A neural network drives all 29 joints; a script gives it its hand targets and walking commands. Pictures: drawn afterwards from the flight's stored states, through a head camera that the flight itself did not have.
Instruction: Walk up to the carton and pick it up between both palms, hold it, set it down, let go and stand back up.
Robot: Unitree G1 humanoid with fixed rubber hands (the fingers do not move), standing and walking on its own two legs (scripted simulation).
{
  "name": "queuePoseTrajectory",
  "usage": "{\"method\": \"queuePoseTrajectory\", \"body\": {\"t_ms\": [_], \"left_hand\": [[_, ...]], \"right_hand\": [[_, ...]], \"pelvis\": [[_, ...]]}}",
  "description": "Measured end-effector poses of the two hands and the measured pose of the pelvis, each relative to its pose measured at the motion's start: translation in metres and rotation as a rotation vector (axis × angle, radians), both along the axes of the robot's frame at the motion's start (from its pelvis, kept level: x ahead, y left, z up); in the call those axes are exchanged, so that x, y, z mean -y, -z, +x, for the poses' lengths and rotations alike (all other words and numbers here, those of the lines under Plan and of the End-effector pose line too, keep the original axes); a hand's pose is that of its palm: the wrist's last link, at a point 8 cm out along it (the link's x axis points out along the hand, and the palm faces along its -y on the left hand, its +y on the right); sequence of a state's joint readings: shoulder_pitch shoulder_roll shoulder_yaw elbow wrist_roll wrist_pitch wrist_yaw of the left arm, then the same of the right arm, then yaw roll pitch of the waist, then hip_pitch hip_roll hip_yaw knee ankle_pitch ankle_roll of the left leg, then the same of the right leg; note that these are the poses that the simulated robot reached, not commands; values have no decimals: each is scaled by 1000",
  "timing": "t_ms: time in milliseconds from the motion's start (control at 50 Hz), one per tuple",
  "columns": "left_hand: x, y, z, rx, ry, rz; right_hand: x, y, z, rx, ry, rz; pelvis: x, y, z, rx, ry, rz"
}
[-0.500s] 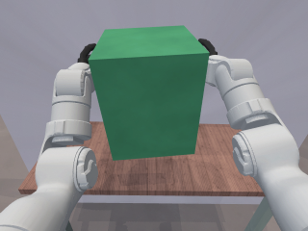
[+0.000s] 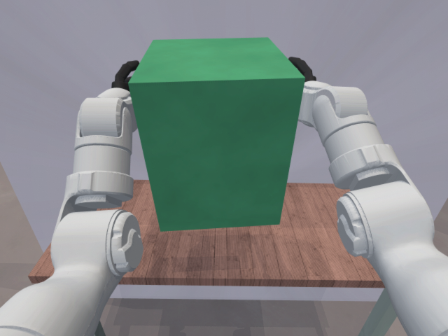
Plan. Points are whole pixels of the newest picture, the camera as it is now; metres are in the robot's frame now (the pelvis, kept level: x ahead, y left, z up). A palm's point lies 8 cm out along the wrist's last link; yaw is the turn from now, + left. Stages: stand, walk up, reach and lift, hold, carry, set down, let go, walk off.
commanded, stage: hold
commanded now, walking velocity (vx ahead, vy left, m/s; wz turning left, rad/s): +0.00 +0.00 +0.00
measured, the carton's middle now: (215, 131) +0.36 -0.01 +0.28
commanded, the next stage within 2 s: none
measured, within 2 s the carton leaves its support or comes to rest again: neither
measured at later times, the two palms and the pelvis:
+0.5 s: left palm (124, 108) +0.38 +0.14 +0.31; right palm (299, 99) +0.37 -0.15 +0.33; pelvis +0.00 +0.00 +0.00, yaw +0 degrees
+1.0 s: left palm (125, 108) +0.38 +0.14 +0.31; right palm (302, 100) +0.36 -0.15 +0.33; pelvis +0.00 +0.00 +0.00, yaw -1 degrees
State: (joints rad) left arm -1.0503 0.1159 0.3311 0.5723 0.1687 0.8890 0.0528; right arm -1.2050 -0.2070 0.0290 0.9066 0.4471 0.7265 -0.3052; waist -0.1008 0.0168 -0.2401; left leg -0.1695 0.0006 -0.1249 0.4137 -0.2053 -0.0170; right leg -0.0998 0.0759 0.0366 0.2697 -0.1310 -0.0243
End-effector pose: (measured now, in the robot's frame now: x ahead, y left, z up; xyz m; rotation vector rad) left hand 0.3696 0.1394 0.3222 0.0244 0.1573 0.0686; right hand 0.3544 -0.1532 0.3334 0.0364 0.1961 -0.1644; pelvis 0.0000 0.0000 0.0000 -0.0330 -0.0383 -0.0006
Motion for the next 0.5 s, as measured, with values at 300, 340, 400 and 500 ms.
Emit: {"method": "queuePoseTrajectory", "body": {"t_ms": [300,340,400,500], "left_hand": [[0,9,9,-34,10,2],[-1,9,11,-27,10,4],[-2,10,12,-20,9,1],[-2,13,13,-19,8,0]], "right_hand": [[0,6,7,-35,7,-14],[-1,5,9,-29,5,-22],[-2,5,11,-22,3,-27],[-3,6,11,-21,3,-26]], "pelvis": [[0,0,-4,-42,2,2],[0,0,-3,-46,1,1],[0,0,-1,-43,-1,0],[-2,0,4,-29,-4,-1]]}}
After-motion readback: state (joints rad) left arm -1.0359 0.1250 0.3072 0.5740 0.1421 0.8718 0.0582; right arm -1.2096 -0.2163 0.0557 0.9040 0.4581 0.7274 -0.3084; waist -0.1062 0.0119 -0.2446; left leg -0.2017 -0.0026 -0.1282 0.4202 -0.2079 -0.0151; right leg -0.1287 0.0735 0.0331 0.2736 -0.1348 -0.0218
